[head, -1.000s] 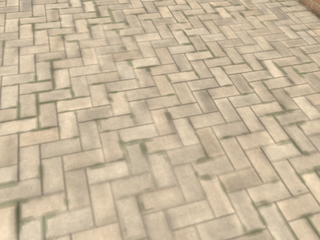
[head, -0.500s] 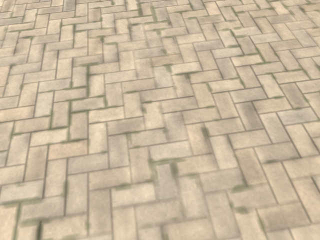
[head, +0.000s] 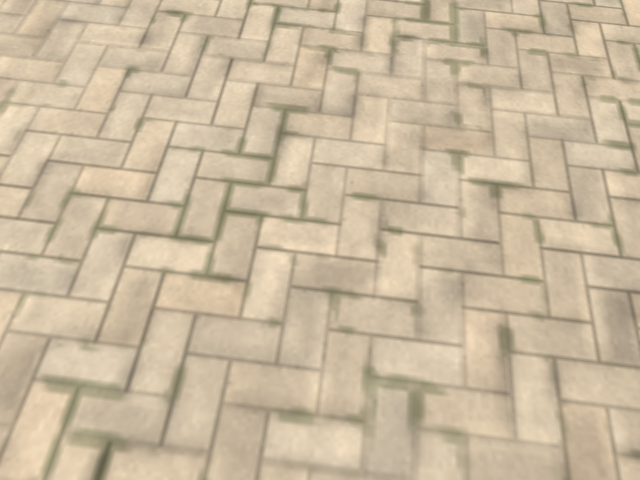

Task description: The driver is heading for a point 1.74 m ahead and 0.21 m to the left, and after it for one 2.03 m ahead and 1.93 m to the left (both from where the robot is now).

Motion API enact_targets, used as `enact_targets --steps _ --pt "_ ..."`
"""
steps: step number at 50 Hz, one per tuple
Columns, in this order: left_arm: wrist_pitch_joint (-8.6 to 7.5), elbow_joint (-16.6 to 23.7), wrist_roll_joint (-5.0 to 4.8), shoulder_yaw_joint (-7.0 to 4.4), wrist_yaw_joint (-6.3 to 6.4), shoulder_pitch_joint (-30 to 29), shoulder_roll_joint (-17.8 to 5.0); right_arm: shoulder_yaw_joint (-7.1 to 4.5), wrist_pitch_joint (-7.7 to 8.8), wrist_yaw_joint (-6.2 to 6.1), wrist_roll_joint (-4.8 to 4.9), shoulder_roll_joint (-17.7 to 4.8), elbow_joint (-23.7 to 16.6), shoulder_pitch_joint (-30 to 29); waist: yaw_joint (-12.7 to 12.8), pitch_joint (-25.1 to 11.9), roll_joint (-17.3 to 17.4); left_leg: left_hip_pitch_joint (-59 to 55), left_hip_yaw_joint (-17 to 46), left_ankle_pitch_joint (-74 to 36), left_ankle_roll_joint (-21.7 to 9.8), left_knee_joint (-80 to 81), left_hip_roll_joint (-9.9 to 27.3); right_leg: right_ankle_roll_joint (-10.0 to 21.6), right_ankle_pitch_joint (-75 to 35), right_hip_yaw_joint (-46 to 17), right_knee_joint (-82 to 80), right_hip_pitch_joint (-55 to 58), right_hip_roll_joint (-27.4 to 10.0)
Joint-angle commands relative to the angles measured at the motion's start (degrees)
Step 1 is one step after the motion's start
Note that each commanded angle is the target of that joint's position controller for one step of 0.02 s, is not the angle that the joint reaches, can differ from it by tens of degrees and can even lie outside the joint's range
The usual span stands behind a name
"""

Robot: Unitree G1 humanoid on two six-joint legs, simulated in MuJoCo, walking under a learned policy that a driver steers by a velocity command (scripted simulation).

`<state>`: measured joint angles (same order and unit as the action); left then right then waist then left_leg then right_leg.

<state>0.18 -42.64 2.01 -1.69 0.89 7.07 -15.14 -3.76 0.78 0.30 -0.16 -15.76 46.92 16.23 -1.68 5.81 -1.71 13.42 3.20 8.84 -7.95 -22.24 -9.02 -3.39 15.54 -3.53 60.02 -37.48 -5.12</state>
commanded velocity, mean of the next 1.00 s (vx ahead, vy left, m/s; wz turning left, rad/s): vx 0.03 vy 0.00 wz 0.43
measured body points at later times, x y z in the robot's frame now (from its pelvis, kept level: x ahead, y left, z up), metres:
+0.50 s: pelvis +0.09 -0.06 +0.00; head +0.14 -0.08 +0.45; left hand +0.14 +0.24 -0.08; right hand +0.28 -0.31 -0.13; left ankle +0.01 +0.03 -0.65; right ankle +0.14 -0.15 -0.74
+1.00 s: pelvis +0.07 -0.04 +0.00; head +0.07 -0.01 +0.45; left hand +0.02 +0.23 -0.14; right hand +0.30 -0.20 -0.10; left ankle +0.03 +0.04 -0.74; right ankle +0.11 -0.17 -0.71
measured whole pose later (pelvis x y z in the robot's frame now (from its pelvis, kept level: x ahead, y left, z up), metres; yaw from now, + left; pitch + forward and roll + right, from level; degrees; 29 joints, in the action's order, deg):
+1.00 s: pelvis +0.07 -0.04 +0.00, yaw +25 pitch -1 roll -1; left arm 3.5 -47.4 0.7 -1.7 0.5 15.2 -15.9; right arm 1.1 -0.6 -1.0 -1.0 -12.1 45.6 9.0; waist 1.5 2.5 -2.4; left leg 9.8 1.8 12.2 -3.2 -23.1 -3.1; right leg -0.9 24.4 -0.4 39.2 -15.4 -0.9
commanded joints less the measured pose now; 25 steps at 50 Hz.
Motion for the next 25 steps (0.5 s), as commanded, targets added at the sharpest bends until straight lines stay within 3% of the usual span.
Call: enact_targets --steps 1,5,10,12,14,15,16,17,18,19,20,22,25 --pt "0.83 2.4 -0.19 -1.31 0.30 3.6 -5.1 -2.23 -0.12 -0.74 0.04 -8.9 -3.5 2.6 0.9 -9.9 5.3 -5.7 11.8 -37.3 -3.5 1.7 14.7 -0.6 -3.5 1.7 -2.0 2.7 1.5" --pt "1.04 4.1 -0.62 -1.20 0.56 -0.9 -5.7 -2.52 -1.04 -1.30 -0.48 -9.3 -3.9 4.9 -0.9 -8.5 6.2 -9.9 17.2 -32.2 -3.8 0.4 15.9 -0.3 -2.4 0.1 -7.1 0.1 2.5" --pt "0.25 5.4 -1.59 -0.84 0.97 -2.5 -6.5 -2.89 -1.90 -1.38 -1.20 -10.3 -4.9 4.8 -1.3 -7.5 7.0 -11.9 22.3 -38.0 -5.2 -4.0 16.6 1.5 3.5 -0.9 -14.1 4.2 5.6" --pt "-0.19 5.5 -2.03 -0.75 1.17 -1.3 -7.0 -3.03 -2.19 -1.27 -1.13 -10.7 -5.5 3.1 -0.5 -7.4 7.6 -11.1 24.8 -37.4 -4.3 -5.2 15.9 2.4 4.6 -1.4 -19.6 9.0 6.7" --pt "-0.74 4.9 -2.01 -0.78 1.53 2.7 -7.2 -3.01 -2.33 -1.18 -0.40 -10.9 -6.6 -0.8 2.4 -7.0 8.0 -7.2 26.0 -30.4 -1.0 -7.0 13.0 3.3 0.6 -1.2 -31.5 18.7 7.5" --pt "-1.30 4.2 -1.35 -1.00 1.99 6.1 -7.9 -2.78 -2.16 -1.22 0.38 -10.3 -7.4 -3.1 4.5 -7.6 6.6 -2.4 24.7 -24.1 1.9 -10.4 10.5 4.1 -7.2 -2.6 -39.8 27.4 5.2" --pt "-1.49 4.7 -0.71 -1.84 2.75 7.2 -12.4 -1.68 -1.86 -1.20 0.81 -6.2 -8.3 0.3 2.6 -11.5 -4.8 3.3 16.4 -3.3 5.3 -22.0 5.4 7.6 -17.5 -13.7 -42.3 36.5 -8.5" --pt "-0.50 5.7 -1.36 -2.12 2.35 5.1 -15.5 -1.90 -2.43 -1.66 0.32 -6.1 -8.4 5.8 -0.2 -12.2 -14.0 14.0 5.7 32.3 6.9 -30.1 -4.7 16.1 -36.8 -28.6 -41.6 39.0 -19.9" --pt "0.16 5.1 -1.92 -2.13 1.96 7.7 -12.9 -2.65 -2.97 -1.84 -1.91 -10.0 -6.7 6.2 0.7 -12.1 -8.4 14.9 3.5 31.0 7.7 -41.2 0.5 19.7 -40.2 -27.0 -39.8 37.1 -20.9" --pt "0.29 5.6 -1.90 -1.02 1.83 6.2 -8.9 -3.06 -3.31 -1.43 -1.89 -10.7 -6.0 3.8 0.5 -9.6 -3.5 14.8 3.9 26.3 8.2 -44.5 2.1 18.5 -38.0 -20.1 -39.5 33.9 -16.9" --pt "0.53 6.2 -1.58 -0.56 1.77 3.1 -7.4 -3.08 -3.80 -0.80 -1.42 -10.1 -5.8 2.6 -0.3 -7.2 -2.2 14.3 3.5 22.3 9.0 -45.3 3.4 16.2 -33.2 -13.3 -40.5 30.9 -12.6" --pt "0.50 6.7 -0.80 -0.74 2.02 1.2 -8.0 -2.74 -4.52 0.77 -0.65 -9.3 -6.1 1.9 -0.4 -7.1 -6.9 14.4 1.7 17.5 10.5 -47.1 3.7 14.0 -33.3 -6.0 -40.7 30.2 -7.9" --pt "0.18 6.1 -0.62 -1.21 1.73 3.7 -8.4 -2.26 -4.88 1.49 -0.04 -8.5 -7.1 -0.6 1.0 -8.2 -6.7 15.2 0.4 15.6 11.4 -45.4 3.9 14.9 -33.1 -2.8 -40.8 32.3 -8.1"
Velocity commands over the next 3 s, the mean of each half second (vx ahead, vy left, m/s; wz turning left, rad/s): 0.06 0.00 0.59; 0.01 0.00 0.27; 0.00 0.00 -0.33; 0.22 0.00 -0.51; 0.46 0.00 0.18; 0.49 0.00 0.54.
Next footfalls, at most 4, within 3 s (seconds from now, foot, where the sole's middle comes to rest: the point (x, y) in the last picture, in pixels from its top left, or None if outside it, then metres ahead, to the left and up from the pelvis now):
0.32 right None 0.18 -0.14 -0.78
0.78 left None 0.07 0.05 -0.78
1.08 right None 0.13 -0.15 -0.78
1.58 right None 0.07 -0.17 -0.78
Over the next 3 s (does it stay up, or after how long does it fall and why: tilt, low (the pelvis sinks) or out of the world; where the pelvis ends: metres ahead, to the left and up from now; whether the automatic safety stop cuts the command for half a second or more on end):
stays up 0.63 -0.06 0.00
